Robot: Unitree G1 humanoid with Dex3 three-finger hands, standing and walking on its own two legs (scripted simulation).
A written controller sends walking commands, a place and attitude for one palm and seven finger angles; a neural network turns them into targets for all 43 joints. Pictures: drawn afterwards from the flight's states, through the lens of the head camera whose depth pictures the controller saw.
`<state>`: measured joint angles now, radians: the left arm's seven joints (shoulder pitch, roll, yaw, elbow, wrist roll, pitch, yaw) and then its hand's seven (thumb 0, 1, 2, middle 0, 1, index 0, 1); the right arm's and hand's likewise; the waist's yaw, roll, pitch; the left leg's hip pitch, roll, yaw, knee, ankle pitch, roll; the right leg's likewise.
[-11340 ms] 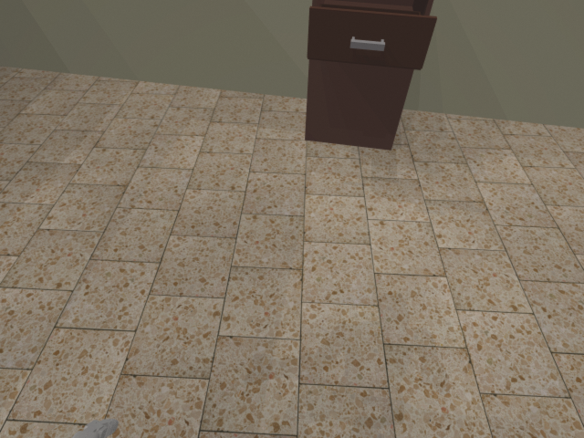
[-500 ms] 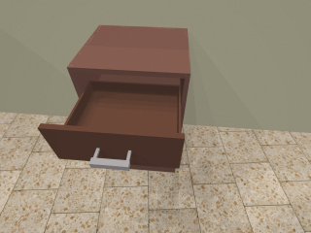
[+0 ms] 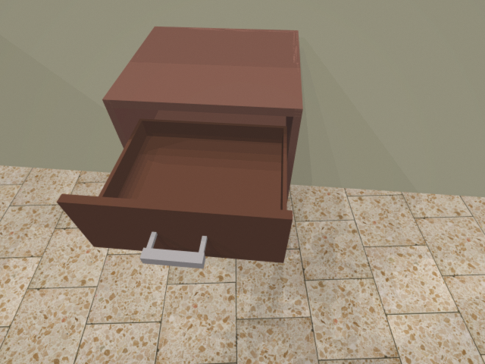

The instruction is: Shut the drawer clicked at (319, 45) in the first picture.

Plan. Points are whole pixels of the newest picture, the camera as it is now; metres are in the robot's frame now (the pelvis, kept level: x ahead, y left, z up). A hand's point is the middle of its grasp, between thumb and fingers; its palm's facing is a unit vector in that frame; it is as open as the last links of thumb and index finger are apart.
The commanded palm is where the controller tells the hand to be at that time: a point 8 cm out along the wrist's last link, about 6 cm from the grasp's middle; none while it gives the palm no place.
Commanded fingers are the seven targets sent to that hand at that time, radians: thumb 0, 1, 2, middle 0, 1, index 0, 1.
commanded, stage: come to a stop and stand still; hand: left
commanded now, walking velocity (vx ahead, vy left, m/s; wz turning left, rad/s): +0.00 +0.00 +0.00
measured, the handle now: (175, 248) +0.34 +0.16 -0.07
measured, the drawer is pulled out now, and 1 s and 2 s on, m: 0.30 0.30 0.30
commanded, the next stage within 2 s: look again from close up in 0.56 s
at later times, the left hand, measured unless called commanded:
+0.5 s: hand out of the picture +0.03 +0.16 -0.17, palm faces +0.02 -0.97 -0.22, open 7.3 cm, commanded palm none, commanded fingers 0.00 0.90 0.90 -0.20 -0.30 -0.20 -0.30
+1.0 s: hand out of the picture +0.00 +0.15 -0.17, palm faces +0.02 -0.98 -0.19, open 7.4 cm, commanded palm none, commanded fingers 0.00 0.90 0.90 -0.20 -0.30 -0.20 -0.30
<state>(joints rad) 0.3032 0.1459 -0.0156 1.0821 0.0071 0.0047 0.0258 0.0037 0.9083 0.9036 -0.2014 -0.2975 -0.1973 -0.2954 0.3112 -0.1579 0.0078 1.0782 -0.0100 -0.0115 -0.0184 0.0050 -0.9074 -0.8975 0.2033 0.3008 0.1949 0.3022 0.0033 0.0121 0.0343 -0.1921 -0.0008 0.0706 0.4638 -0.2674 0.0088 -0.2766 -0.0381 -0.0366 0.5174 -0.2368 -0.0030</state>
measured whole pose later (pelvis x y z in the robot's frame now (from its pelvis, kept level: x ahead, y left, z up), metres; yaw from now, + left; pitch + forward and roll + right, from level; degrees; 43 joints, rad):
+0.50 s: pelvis +0.02 -0.02 +0.00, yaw +0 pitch -1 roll +1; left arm 0.26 0.17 -0.01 1.09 0.01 -0.01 0.03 0.01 0.92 0.90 -0.20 -0.30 -0.20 -0.30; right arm 0.27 -0.15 0.01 1.12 -0.01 -0.02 -0.03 0.01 -0.91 -0.90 0.20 0.30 0.19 0.30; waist 0.00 0.00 0.03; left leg -0.13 0.02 0.06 0.42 -0.27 -0.02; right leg -0.22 -0.01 -0.05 0.49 -0.25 -0.03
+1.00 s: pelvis +0.01 -0.02 +0.00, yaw +0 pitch -1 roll +1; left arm 0.30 0.14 -0.01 1.10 0.01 0.00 0.03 0.00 0.91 0.90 -0.20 -0.30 -0.20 -0.30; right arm 0.30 -0.12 0.01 1.14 -0.01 -0.02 -0.03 0.00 -0.91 -0.90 0.20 0.30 0.19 0.30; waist 0.01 0.00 0.04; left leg -0.14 0.04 0.06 0.41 -0.25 -0.02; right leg -0.22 0.00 -0.05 0.46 -0.22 -0.03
